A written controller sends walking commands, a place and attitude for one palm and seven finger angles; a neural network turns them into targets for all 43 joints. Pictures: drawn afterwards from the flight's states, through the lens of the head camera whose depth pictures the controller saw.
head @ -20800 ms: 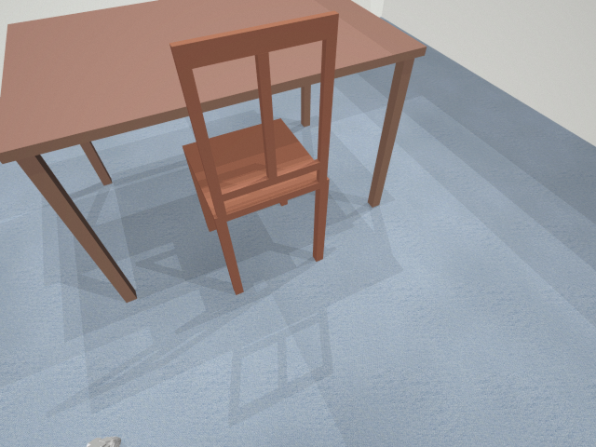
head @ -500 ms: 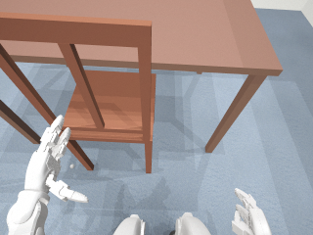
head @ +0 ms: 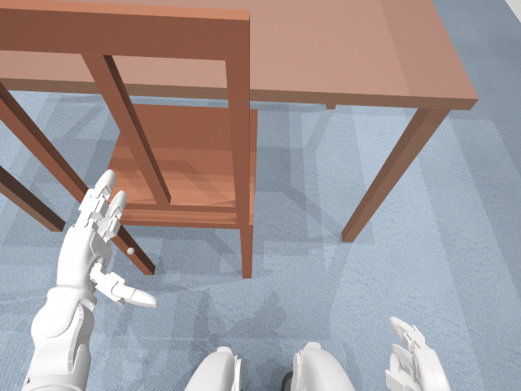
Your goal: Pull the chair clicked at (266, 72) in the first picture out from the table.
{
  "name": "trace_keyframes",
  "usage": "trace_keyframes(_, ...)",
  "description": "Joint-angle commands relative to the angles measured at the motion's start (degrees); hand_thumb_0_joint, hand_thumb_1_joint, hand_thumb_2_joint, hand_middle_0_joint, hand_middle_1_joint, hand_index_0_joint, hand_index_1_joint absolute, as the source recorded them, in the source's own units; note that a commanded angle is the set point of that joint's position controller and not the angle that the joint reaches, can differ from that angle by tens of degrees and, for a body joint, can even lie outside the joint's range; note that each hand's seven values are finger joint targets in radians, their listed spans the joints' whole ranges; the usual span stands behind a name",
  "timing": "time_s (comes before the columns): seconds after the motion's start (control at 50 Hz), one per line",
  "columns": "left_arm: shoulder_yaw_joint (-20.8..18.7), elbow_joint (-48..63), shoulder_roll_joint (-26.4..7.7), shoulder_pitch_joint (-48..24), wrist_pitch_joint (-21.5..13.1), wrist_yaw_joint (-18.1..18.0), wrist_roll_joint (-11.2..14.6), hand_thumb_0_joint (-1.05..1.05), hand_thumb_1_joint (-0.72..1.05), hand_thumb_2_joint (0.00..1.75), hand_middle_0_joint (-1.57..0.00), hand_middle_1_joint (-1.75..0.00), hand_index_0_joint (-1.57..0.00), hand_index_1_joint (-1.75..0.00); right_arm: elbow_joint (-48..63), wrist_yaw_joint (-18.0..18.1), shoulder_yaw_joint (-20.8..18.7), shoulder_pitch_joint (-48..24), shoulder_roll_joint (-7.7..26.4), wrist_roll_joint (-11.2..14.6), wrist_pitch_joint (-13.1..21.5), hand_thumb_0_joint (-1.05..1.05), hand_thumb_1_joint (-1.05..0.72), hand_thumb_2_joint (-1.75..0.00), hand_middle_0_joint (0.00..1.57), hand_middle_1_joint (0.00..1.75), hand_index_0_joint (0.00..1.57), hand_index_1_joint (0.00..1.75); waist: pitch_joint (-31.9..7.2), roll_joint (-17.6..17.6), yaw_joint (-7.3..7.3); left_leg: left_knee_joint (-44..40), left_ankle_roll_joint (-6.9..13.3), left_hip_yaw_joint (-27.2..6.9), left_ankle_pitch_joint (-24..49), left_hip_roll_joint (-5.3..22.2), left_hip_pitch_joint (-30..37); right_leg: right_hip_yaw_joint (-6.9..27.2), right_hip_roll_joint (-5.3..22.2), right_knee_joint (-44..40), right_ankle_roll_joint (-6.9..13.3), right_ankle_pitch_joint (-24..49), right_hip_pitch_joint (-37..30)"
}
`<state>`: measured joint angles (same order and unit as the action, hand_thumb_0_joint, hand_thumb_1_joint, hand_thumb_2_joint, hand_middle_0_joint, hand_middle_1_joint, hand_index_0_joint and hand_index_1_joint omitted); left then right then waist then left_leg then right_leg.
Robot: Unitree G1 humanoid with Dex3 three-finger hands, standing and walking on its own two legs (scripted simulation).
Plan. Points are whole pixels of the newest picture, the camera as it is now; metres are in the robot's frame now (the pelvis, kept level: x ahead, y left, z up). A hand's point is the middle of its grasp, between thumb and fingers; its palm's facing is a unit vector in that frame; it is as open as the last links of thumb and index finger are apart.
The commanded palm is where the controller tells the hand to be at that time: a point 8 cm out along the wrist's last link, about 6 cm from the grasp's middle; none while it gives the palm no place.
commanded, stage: aim the fingers beside a spindle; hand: left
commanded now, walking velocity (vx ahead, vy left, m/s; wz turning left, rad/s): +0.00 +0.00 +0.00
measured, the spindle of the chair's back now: (139, 147) +0.48 +0.23 +0.04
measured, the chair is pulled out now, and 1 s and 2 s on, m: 0.00 0.00 0.00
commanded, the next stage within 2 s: push the fingers through the gap in 1.14 s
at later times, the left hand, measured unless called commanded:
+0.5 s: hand (139, 232) +0.34 +0.21 +0.01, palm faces +0.01 -1.00 -0.05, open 16.9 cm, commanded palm +0.32 +0.26 +0.01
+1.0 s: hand (140, 234) +0.34 +0.20 +0.01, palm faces -0.02 -1.00 -0.04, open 16.9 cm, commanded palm +0.32 +0.26 +0.01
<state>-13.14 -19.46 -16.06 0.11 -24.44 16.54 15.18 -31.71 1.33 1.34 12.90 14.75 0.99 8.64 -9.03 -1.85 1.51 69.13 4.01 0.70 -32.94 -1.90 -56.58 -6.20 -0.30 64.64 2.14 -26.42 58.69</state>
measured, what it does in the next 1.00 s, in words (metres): stands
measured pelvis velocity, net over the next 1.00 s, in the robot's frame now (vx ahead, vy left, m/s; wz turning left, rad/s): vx -0.01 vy -0.01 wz -0.01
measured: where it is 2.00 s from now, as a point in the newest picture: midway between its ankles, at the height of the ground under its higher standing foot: outside the picture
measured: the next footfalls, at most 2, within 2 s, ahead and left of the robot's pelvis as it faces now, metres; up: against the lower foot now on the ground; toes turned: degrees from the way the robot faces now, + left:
none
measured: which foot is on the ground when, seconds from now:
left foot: down 0.00-1.00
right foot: down 0.00-1.00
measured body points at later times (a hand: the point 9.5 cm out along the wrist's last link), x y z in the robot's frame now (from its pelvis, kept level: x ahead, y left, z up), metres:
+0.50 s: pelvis +0.00 +0.00 -0.01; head +0.12 +0.01 +0.42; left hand +0.34 +0.26 +0.01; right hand +0.14 -0.26 -0.12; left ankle +0.00 +0.07 -0.64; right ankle +0.04 -0.10 -0.64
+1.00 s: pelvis -0.01 -0.01 -0.01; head +0.11 +0.01 +0.42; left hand +0.33 +0.26 +0.01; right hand +0.14 -0.26 -0.12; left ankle +0.00 +0.07 -0.64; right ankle +0.04 -0.10 -0.64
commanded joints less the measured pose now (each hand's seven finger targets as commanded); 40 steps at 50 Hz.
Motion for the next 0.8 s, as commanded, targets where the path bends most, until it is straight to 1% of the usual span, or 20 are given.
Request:
trace_keyframes(0.0, -6.68, 8.89, -11.95, -11.70, -4.27, -0.83, 0.42, 0.00, -0.50, 0.30, -0.06, -0.08, -0.06, -0.08, 6.69, 0.81, -3.49, 0.82, 8.91, 0.18, 1.61, 0.00, -0.90, -0.90, 0.20, 0.30, 0.20, 0.30, -18.41, -1.48, 0.29, -10.80, -3.87, -5.46, 19.33, 1.96, 7.76, 3.76, -0.47, -5.19, -0.28, 9.19, -13.22)
trace_keyframes(0.06, -4.94, 8.07, -10.59, -16.22, -4.58, -0.54, 0.37, 0.00, -0.50, 0.30, -0.06, -0.08, -0.06, -0.08, 6.61, 0.92, -3.31, 0.72, 8.78, 0.21, 1.35, 0.00, -0.90, -0.90, 0.20, 0.30, 0.20, 0.30, -19.36, -2.47, 0.90, -10.21, -3.64, -5.36, 18.62, 1.78, 7.86, 4.18, -0.40, -5.00, -0.31, 9.00, -12.80)
trace_keyframes(0.08, -6.32, 7.65, -11.97, -15.41, -4.64, -0.47, 0.48, 0.00, -0.50, 0.30, -0.06, -0.08, -0.06, -0.08, 6.60, 1.00, -3.46, 0.88, 8.98, 0.23, 1.28, 0.00, -0.90, -0.90, 0.20, 0.30, 0.20, 0.30, -20.52, -2.17, 0.48, -10.03, -3.67, -5.53, 19.70, 1.94, 8.30, 4.11, -0.55, -4.67, -0.17, 9.57, -12.92)
trace_keyframes(0.16, -4.97, 8.82, -10.68, -13.67, -4.49, 0.48, 0.83, 0.00, -0.50, 0.30, -0.06, -0.08, -0.06, -0.08, 6.47, 0.57, -3.68, 1.35, 8.82, 0.29, 1.04, 0.00, -0.90, -0.90, 0.20, 0.30, 0.20, 0.30, -23.58, -4.40, -0.07, -9.66, -4.53, -5.55, 26.36, 2.21, 11.69, 3.88, -0.37, -4.13, -0.28, 13.71, -13.62)
trace_keyframes(0.18, -4.87, 8.21, -10.57, -12.62, -4.31, 0.49, 0.98, 0.00, -0.50, 0.30, -0.06, -0.08, -0.06, -0.08, 6.48, 0.45, -3.71, 1.57, 8.97, 0.31, 0.94, 0.00, -0.90, -0.90, 0.20, 0.30, 0.20, 0.30, -23.66, -3.63, 0.15, -9.47, -4.57, -5.92, 27.84, 2.37, 11.78, 3.71, -0.55, -3.88, -0.24, 14.15, -13.23)
trace_keyframes(0.2, -5.66, 6.80, -10.55, -11.01, -4.01, 0.32, 0.97, 0.00, -0.50, 0.30, -0.06, -0.08, -0.06, -0.08, 6.28, 0.37, -3.88, 1.91, 8.94, 0.33, 0.66, 0.00, -0.90, -0.90, 0.20, 0.30, 0.20, 0.30, -23.07, -1.17, 0.17, -9.24, -4.30, -5.54, 27.66, 2.44, 10.73, 3.69, -0.57, -3.96, -0.50, 14.75, -13.70)
trace_keyframes(0.22, -4.45, 6.32, -9.65, -12.66, -3.94, 0.33, 0.88, 0.00, -0.50, 0.30, -0.06, -0.08, -0.06, -0.08, 6.26, 0.31, -3.76, 1.66, 9.00, 0.43, 0.46, 0.00, -0.90, -0.90, 0.20, 0.30, 0.20, 0.30, -21.62, -0.93, 0.89, -9.05, -4.12, -5.49, 25.76, 2.34, 9.21, 3.83, -0.53, -3.94, -0.64, 14.15, -12.97)
trace_keyframes(0.28, -6.04, 3.05, -11.50, -17.01, -4.11, -0.24, 0.52, 0.00, -0.50, 0.30, -0.06, -0.08, -0.06, -0.08, 5.83, 0.51, -3.47, 1.52, 9.17, 0.38, -0.07, 0.00, -0.90, -0.90, 0.20, 0.30, 0.20, 0.30, -18.08, 0.68, 1.41, -8.72, -3.14, -5.00, 18.60, 1.88, 3.92, 4.35, -0.67, -4.09, -0.51, 10.36, -12.35)
trace_keyframes(0.3, -8.17, 2.50, -13.46, -17.42, -4.53, -0.46, 0.27, 0.00, -0.50, 0.30, -0.06, -0.08, -0.06, -0.08, 5.81, 0.57, -3.55, 1.61, 9.25, 0.35, -0.23, 0.00, -0.90, -0.90, 0.20, 0.30, 0.20, 0.30, -18.85, 0.24, 0.70, -8.75, -3.18, -4.91, 17.78, 1.83, 3.72, 4.61, -0.61, -3.92, -0.44, 9.56, -12.52)
trace_keyframes(0.36, -6.34, 6.13, -12.35, -20.68, -6.21, -0.33, 0.10, 0.00, -0.50, 0.30, -0.06, -0.08, -0.06, -0.08, 5.90, 0.63, -3.64, 1.62, 8.98, 0.12, -0.07, 0.00, -0.90, -0.90, 0.20, 0.30, 0.20, 0.30, -23.47, -4.31, 0.64, -8.38, -3.82, -5.22, 22.03, 2.03, 8.38, 4.49, -0.43, -3.01, -0.21, 11.62, -11.93)
trace_keyframes(0.4, -4.91, 5.28, -11.08, -21.10, -6.30, 0.13, 0.20, 0.00, -0.50, 0.30, -0.06, -0.08, -0.06, -0.08, 5.21, 0.55, -3.85, 2.34, 9.21, 0.03, 0.02, 0.00, -0.90, -0.90, 0.20, 0.30, 0.20, 0.30, -24.34, -3.39, 1.58, -7.62, -4.11, -5.80, 25.03, 2.45, 10.36, 4.20, -0.64, -2.70, -0.40, 12.89, -10.36)
trace_keyframes(0.42, -6.15, 3.80, -12.47, -20.68, -6.22, 0.22, 0.26, 0.00, -0.50, 0.30, -0.06, -0.08, -0.06, -0.08, 4.86, 0.60, -3.93, 2.52, 9.49, 0.05, -0.16, 0.00, -0.90, -0.90, 0.20, 0.30, 0.20, 0.30, -23.78, -2.64, 1.46, -7.38, -3.96, -5.58, 24.30, 2.43, 9.20, 4.36, -0.63, -2.75, -0.45, 12.90, -10.61)
trace_keyframes(0.44, -5.44, 2.51, -12.01, -21.64, -5.99, 0.49, 0.13, 0.00, -0.50, 0.30, -0.06, -0.08, -0.06, -0.08, 4.66, 0.55, -3.68, 2.32, 9.39, 0.07, -0.29, 0.00, -0.90, -0.90, 0.20, 0.30, 0.20, 0.30, -22.57, -2.93, 1.69, -7.45, -3.83, -5.49, 22.91, 2.24, 7.76, 4.40, -0.55, -2.73, -0.44, 12.25, -10.60)
trace_keyframes(0.48, -6.68, 0.72, -12.97, -21.37, -5.64, 0.72, 0.27, 0.00, -0.50, 0.30, -0.06, -0.08, -0.06, -0.08, 4.68, 0.62, -3.73, 2.43, 9.52, 0.11, -0.52, 0.00, -0.90, -0.90, 0.20, 0.30, 0.20, 0.30, -22.82, -1.82, 1.43, -6.94, -3.29, -5.07, 22.24, 2.09, 6.27, 4.74, -0.68, -2.53, -0.44, 12.63, -11.26)
trace_keyframes(0.58, -9.15, 2.61, -14.95, -16.49, -5.03, 1.04, 0.88, 0.00, -0.50, 0.30, -0.06, -0.08, -0.06, -0.08, 6.27, 0.09, -3.71, 2.09, 9.23, 0.38, -1.31, 0.00, -0.90, -0.90, 0.20, 0.30, 0.20, 0.30, -25.21, -2.63, -0.52, -7.74, -3.40, -4.71, 25.50, 1.97, 6.72, 4.89, -0.66, -2.50, -0.27, 15.75, -15.20)
trace_keyframes(0.6, -8.15, 3.78, -13.57, -16.65, -5.09, 1.04, 1.08, 0.00, -0.50, 0.30, -0.06, -0.08, -0.06, -0.08, 6.23, -0.02, -3.71, 1.95, 8.90, 0.43, -1.36, 0.00, -0.90, -0.90, 0.20, 0.30, 0.20, 0.30, -25.37, -2.78, -0.04, -7.73, -3.35, -4.48, 25.81, 2.06, 7.57, 4.92, -0.69, -2.84, -0.49, 16.06, -14.89)
trace_keyframes(0.66, -9.47, 3.15, -14.33, -15.96, -5.32, 0.70, 1.41, 0.00, -0.50, 0.30, -0.06, -0.08, -0.06, -0.08, 6.12, 0.05, -3.68, 1.91, 8.95, 0.50, -1.40, 0.00, -0.90, -0.90, 0.20, 0.30, 0.20, 0.30, -22.96, 0.06, 0.35, -7.85, -2.81, -4.20, 21.44, 1.89, 4.19, 5.27, -0.76, -3.55, -0.68, 13.99, -15.65)
trace_keyframes(0.7, -8.30, 1.97, -13.16, -17.33, -5.69, 0.90, 1.30, 0.00, -0.50, 0.30, -0.06, -0.08, -0.06, -0.08, 5.85, 0.18, -3.52, 1.66, 8.92, 0.48, -1.18, 0.00, -0.90, -0.90, 0.20, 0.30, 0.20, 0.30, -21.01, -0.47, 1.17, -7.57, -2.57, -3.99, 18.28, 1.76, 2.71, 5.53, -0.70, -3.88, -0.78, 11.42, -13.92)
trace_keyframes(0.72, -8.87, 0.93, -14.05, -18.75, -5.92, 0.90, 1.25, 0.00, -0.50, 0.30, -0.06, -0.08, -0.06, -0.08, 5.37, 0.38, -3.53, 1.64, 9.17, 0.53, -1.17, 0.00, -0.90, -0.90, 0.20, 0.30, 0.20, 0.30, -19.62, -0.65, 1.47, -7.54, -2.59, -4.13, 17.06, 1.81, 2.27, 5.54, -0.76, -4.01, -0.67, 10.18, -12.70)
trace_keyframes(0.78, -7.00, 2.15, -13.20, -22.77, -6.88, 1.72, 1.20, 0.00, -0.50, 0.30, -0.06, -0.08, -0.06, -0.08, 5.19, 0.77, -3.49, 1.61, 9.36, 0.42, -0.47, 0.00, -0.90, -0.90, 0.20, 0.30, 0.20, 0.30, -20.79, -2.07, 2.16, -7.14, -2.41, -4.40, 16.31, 1.80, 3.45, 5.69, -0.66, -3.97, -0.50, 8.83, -11.59)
